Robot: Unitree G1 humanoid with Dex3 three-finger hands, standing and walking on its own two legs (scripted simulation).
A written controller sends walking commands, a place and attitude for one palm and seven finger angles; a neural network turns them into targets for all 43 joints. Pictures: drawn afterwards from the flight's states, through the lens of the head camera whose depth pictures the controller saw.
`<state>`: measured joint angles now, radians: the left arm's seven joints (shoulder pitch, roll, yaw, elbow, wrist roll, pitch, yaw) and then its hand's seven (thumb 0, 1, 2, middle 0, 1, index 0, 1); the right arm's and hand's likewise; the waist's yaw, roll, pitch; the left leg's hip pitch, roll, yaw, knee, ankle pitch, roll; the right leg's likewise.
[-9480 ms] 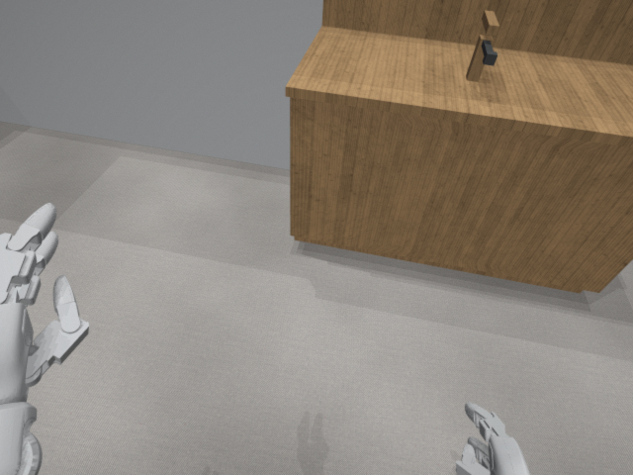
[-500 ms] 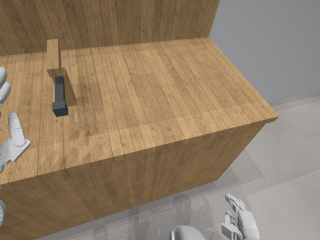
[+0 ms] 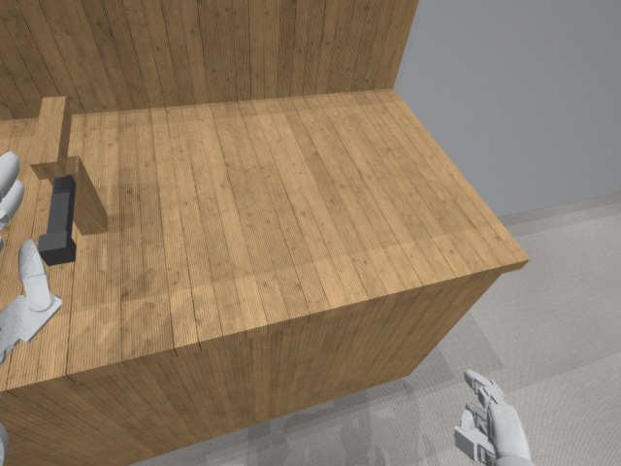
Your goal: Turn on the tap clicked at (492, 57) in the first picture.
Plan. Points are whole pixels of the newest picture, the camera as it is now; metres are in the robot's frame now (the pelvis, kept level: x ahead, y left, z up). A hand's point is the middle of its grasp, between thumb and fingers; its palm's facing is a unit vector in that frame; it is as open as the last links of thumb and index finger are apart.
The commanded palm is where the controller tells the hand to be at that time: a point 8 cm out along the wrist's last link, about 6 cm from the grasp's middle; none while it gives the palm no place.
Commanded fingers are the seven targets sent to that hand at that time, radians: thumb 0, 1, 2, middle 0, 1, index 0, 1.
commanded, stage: come to a stop and stand still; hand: left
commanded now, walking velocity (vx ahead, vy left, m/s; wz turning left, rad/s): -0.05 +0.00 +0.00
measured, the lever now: (57, 248) +0.32 +0.32 +0.09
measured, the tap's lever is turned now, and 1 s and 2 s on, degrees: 0 0 0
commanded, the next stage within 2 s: look again from close up in 1.38 s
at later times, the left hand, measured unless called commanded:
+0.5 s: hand (28, 268) +0.22 +0.25 +0.21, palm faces +0.44 -0.80 -0.42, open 7.5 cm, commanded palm +0.14 +0.27 +0.19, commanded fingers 0.00 0.90 0.90 -0.20 -0.30 -0.20 -0.30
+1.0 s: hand (54, 294) +0.22 +0.24 +0.18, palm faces +0.35 -0.86 -0.38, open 7.5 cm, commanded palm +0.16 +0.28 +0.19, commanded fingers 0.00 0.90 0.90 -0.20 -0.30 -0.20 -0.30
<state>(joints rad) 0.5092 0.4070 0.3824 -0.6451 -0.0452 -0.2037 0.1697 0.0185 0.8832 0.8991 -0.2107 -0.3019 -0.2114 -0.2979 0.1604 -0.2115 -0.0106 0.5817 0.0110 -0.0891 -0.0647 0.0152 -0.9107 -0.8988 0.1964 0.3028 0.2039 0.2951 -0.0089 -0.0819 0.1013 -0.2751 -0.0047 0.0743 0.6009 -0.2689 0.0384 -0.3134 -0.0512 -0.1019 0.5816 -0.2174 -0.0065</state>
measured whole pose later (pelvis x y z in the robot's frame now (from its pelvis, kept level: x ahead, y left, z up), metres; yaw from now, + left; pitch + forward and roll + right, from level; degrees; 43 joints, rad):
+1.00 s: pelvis -0.01 +0.01 +0.01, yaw -2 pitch -2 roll -1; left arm 0.37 0.35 0.33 -0.40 0.00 -0.24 0.08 0.02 0.89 0.90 -0.20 -0.30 -0.21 -0.30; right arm 0.21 -0.19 0.04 0.59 0.01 -0.17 -0.02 0.02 -0.91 -0.90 0.20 0.30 0.21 0.30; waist 0.03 -0.01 0.03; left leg -0.25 0.01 0.09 0.49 -0.21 0.05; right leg -0.22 -0.02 -0.01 0.43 -0.18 0.03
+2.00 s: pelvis +0.00 -0.01 +0.01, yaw +1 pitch -2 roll +0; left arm 0.17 0.41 0.41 -0.34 -0.13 0.02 0.01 0.02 0.89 0.90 -0.20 -0.30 -0.20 -0.30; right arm 0.19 -0.24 0.05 0.64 0.02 -0.13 -0.02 0.02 -0.91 -0.90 0.20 0.30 0.21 0.30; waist 0.04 0.02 0.02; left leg -0.24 0.00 0.06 0.49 -0.21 0.03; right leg -0.22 -0.02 -0.03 0.48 -0.22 0.01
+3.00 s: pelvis +0.02 -0.05 +0.00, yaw +4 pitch -1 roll +0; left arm 0.46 0.29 0.30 -0.47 -0.21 -0.03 0.08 0.02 0.89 0.90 -0.20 -0.30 -0.21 -0.30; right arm 0.19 -0.24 0.03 0.65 0.04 -0.26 -0.10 0.02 -0.91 -0.90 0.20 0.30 0.20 0.30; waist 0.08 0.05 -0.04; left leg -0.32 0.03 -0.02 0.64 -0.30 -0.03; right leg -0.29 0.01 -0.11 0.65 -0.35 -0.05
